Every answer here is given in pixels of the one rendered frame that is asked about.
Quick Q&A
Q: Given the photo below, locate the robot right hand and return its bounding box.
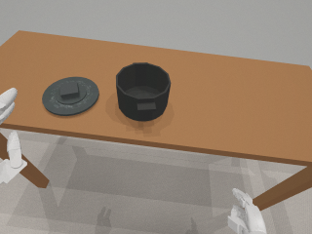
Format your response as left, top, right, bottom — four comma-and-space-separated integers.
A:
227, 188, 267, 234

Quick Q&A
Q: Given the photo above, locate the knob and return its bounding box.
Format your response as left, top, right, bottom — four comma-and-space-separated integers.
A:
59, 81, 80, 98

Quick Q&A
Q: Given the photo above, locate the pot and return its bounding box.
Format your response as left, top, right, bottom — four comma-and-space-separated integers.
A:
116, 62, 172, 122

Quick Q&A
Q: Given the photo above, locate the lid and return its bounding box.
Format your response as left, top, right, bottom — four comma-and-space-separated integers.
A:
42, 76, 99, 116

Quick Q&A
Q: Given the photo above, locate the table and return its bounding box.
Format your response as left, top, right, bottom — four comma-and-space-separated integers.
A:
0, 30, 312, 211

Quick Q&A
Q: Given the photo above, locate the robot left hand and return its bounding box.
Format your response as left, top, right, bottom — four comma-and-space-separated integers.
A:
0, 88, 27, 184

